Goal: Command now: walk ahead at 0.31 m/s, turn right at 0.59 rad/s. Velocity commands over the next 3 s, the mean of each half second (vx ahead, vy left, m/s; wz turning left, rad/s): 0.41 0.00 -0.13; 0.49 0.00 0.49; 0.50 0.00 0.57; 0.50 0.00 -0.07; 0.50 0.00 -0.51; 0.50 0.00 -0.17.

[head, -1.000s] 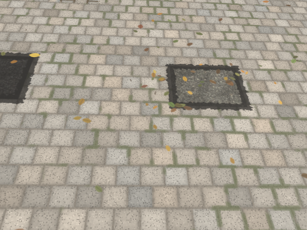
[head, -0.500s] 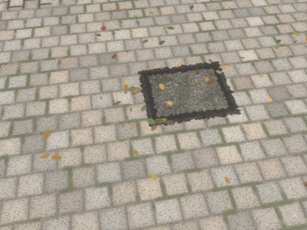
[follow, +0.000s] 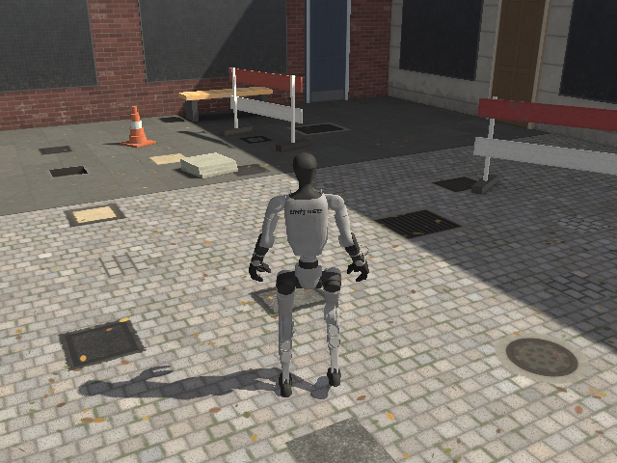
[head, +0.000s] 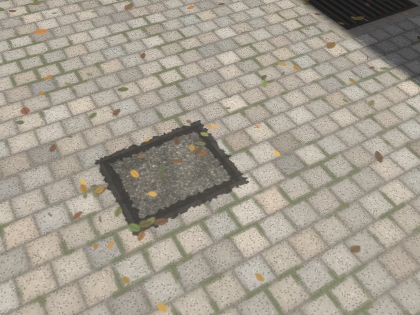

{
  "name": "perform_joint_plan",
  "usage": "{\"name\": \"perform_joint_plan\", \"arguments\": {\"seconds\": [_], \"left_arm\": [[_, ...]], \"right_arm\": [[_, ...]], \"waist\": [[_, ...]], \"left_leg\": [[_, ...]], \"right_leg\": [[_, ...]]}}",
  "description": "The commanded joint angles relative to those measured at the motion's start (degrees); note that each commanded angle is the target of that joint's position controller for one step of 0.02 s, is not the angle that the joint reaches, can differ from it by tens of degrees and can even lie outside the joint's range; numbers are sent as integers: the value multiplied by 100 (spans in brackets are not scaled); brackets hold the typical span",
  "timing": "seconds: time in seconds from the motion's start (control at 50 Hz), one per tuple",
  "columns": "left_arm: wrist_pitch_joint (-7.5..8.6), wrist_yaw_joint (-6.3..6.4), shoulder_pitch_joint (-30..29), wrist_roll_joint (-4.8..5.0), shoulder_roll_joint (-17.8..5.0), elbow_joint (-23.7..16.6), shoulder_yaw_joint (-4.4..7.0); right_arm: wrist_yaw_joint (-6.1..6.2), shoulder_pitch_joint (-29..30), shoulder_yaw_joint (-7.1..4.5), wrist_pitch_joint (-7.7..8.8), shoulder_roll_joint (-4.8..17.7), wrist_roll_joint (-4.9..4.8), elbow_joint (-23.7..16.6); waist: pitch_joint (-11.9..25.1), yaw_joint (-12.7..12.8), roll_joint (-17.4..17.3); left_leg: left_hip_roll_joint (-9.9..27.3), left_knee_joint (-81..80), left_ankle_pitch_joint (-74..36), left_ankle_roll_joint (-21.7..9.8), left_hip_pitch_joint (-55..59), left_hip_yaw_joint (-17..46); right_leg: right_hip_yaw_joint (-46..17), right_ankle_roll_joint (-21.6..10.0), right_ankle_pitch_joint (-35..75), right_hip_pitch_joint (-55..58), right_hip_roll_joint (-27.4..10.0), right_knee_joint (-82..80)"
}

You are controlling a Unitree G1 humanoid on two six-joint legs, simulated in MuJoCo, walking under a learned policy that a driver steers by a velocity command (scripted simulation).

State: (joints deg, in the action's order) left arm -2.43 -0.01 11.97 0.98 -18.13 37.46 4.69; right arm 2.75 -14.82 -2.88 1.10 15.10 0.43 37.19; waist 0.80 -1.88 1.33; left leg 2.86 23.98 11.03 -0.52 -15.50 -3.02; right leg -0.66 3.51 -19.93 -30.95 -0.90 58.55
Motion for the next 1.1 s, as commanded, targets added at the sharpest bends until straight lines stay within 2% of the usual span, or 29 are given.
{"name": "perform_joint_plan", "arguments": {"seconds": [0.02, 0.12, 0.16, 0.18, 0.2, 0.22, 0.24, 0.26, 0.3, 0.32, 0.4, 0.5, 0.54, 0.6, 0.64, 0.66, 0.68, 0.7, 0.72, 0.74, 0.76, 0.78, 0.82, 0.86, 0.92, 0.96, 1.04, 1.08, 1.1], "left_arm": [[190, -96, -614, -5, -205, -631, 5], [267, -194, -240, 21, -171, -407, -4], [299, -173, 511, 23, -189, -24, 42], [314, -129, 1082, 48, -391, 125, 130], [338, -39, 1493, -55, -1102, 68, 238], [450, -75, 1469, -69, -1330, -32, 291], [557, -95, 1326, -37, -921, -19, 172], [627, -100, 1123, -52, -642, 1, 72], [664, -86, 651, -112, -437, -25, -15], [687, -61, 590, -153, -382, -17, -32], [765, 25, 652, -201, -392, 184, -15], [778, 97, 921, -95, -557, 520, 22], [721, 110, 1031, -55, -619, 652, 44], [589, 188, 948, -49, -871, 669, 116], [487, 248, 856, -57, -1000, 624, 144], [519, 274, 822, -66, -981, 536, 116], [658, 136, 1557, -258, -49, 262, -181], [910, 31, 1132, -106, -406, 220, -167], [1035, -29, 448, 129, -714, -23, -70], [1106, -14, 203, 116, -637, -145, -122], [1112, 27, 108, -20, -589, -131, -107], [1053, 45, 236, -103, -640, -111, -61], [910, 53, 449, -179, -571, -77, -60], [814, 81, 341, -231, -423, -122, -109], [810, 83, -402, -231, -206, -311, -202], [851, 42, -870, -175, -154, -396, -227], [940, -52, -1188, -53, -419, -500, -119], [987, -78, -962, -25, -564, -461, -22], [1012, -68, -579, -25, -616, -362, 38]], "right_arm": [[-25, -70, -402, 128, 1183, -58, -225], [-241, 32, -437, 164, 1237, -206, -4], [-312, 42, -340, 152, 970, -216, 96], [-353, 100, -202, 190, 599, -111, 95], [-415, 338, -31, 274, 135, 83, -217], [-382, 469, -171, 376, 674, -132, -357], [-383, 633, -252, 416, 972, -275, -334], [-400, 599, -251, 429, 967, -277, -261], [-420, 448, -261, 400, 902, -148, -86], [-446, 350, -247, 370, 811, -154, -2], [-442, 514, -151, 273, 481, -190, 32], [-613, 1396, 6, 302, 205, -171, -249], [-704, 1602, 12, 320, 226, -185, -386], [-763, 1352, -101, 284, 491, -170, -460], [-695, 150, -324, 223, 925, -188, -241], [-585, -708, -474, 169, 1233, -191, -83], [-522, -887, -569, 185, 1820, -178, -73], [-491, -1035, -469, 212, 1437, -189, -153], [-471, -813, -403, 238, 1211, -133, -124], [-456, -436, -364, 260, 1094, -156, -163], [-454, -54, -318, 271, 962, -151, -228], [-431, 174, -272, 287, 836, -80, -311], [-395, 356, -273, 299, 825, -80, -344], [-342, 282, -292, 315, 921, -105, -259], [-251, 115, -327, 260, 1048, -143, -150], [-221, -100, -337, 208, 1087, -174, -72], [-202, -406, -337, 135, 1059, -224, 52], [-197, -353, -342, 109, 1037, -193, 40], [-202, -285, -317, 98, 938, -182, 13]], "waist": [[113, -185, -1108], [-41, 65, -977], [78, 416, -624], [296, 672, -138], [455, 729, 1525], [288, 853, 1273], [-123, 832, 880], [-337, 698, 811], [-447, 426, 624], [-399, 347, 587], [-405, 358, 278], [-741, 648, 216], [-777, 655, 179], [-291, 341, 472], [451, -349, 529], [890, -827, 198], [1610, -189, -1440], [2517, -511, -1019], [1592, -611, -686], [910, -346, -164], [414, -72, 111], [264, 150, -27], [108, 360, -249], [-23, 368, -282], [-148, 101, -417], [-97, -134, -504], [4, -216, -661], [42, -26, -835], [134, 207, -868]], "left_leg": [[1410, -1331, 1432, -960, 792, 1254], [1369, -1141, 1346, -922, 143, 743], [1096, -416, 1448, -729, -520, 356], [766, 707, 1209, -419, -1121, -98], [95, 3117, 2149, 130, -2795, -552], [-91, 4171, 2288, 124, -3777, 178], [217, 4485, 1744, 10, -4114, 471], [347, 4416, 1100, -74, -4143, 542], [494, 4063, 279, -45, -3694, 666], [460, 4012, -46, -7, -3466, 663], [111, 3043, -995, 167, -3105, 794], [5, 1383, -1809, -38, -2471, 257], [-64, 1052, -1576, -212, -2508, 153], [-485, 1043, -711, -552, -1877, -273], [-857, 893, -476, -875, -206, -381], [-575, 713, -645, -1130, 1543, 291], [1124, 672, -16, -2280, 3980, 3411], [1610, -367, 808, -2633, 4344, 5241], [1409, -623, 678, -2200, 3731, 4373], [1161, -692, 264, -1971, 2749, 3675], [909, -780, -366, -1829, 1849, 3162], [726, -918, -811, -1795, 1240, 2809], [559, -1150, -1196, -1832, 529, 2523], [426, -1199, -1522, -1792, -42, 2142], [53, -1099, -1161, -1485, -434, 1736], [-30, -964, -741, -1312, -455, 1763], [233, -428, -133, -1181, 235, 2486], [356, -37, -145, -1068, 488, 2833], [256, 264, -214, -949, 439, 2827]], "right_leg": [[105, -154, -6, -396, -196, -849], [471, -561, 165, 1132, -31, -2397], [683, -741, 454, 2536, 289, -3164], [13, -884, 343, 3504, -87, -3397], [-2523, -1490, 38, 4427, -1671, -4049], [-3747, -2309, -907, 4048, -2307, -4571], [-3302, -2204, -1197, 3910, -2118, -4635], [-2692, -1981, -950, 3701, -1852, -4656], [-1698, -1625, 389, 3227, -1475, -4791], [-1280, -1518, 1081, 3095, -1347, -4857], [-75, -1312, 2437, 2887, -1122, -4971], [581, -1150, 2617, 2890, -1209, -5193], [705, -1104, 3221, 3364, -1350, -4981], [935, -943, 6107, 3977, -1420, -3948], [1058, -798, 7090, 3685, -1301, -2164], [1042, -621, 5936, 2420, -1100, -670], [748, -217, -14, -347, 44, 1805], [-577, -239, -1266, -991, 444, 2671], [-743, -353, -782, -1456, 83, 2535], [-675, -426, -316, -1353, -175, 1959], [-575, -391, -142, -1111, -339, 1437], [-593, -346, 29, -714, -473, 1175], [-486, -167, 167, -394, -547, 772], [-318, 28, 431, -284, -538, 195], [-211, 147, 1675, -50, -352, -1214], [-172, 163, 2349, 302, -111, -2059], [-448, 52, 2172, 494, 55, -2832], [-475, -142, 1645, 808, 72, -2994], [-381, -291, 1592, 1325, 77, -3216]]}}
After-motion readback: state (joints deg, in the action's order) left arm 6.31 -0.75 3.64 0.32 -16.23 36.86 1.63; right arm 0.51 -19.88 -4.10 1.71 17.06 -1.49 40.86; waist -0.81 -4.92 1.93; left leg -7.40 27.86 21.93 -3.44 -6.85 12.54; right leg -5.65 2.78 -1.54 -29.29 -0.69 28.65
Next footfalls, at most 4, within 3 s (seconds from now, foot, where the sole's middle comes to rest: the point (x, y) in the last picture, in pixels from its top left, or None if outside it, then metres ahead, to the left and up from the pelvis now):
0.18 right None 0.08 -0.15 -0.78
0.66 left None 0.44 0.05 -0.78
1.12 right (233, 246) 0.74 -0.10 -0.78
1.64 left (126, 223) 0.84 0.28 -0.78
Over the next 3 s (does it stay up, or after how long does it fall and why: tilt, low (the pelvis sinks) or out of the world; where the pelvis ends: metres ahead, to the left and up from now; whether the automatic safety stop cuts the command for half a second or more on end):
stays up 1.45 0.42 0.00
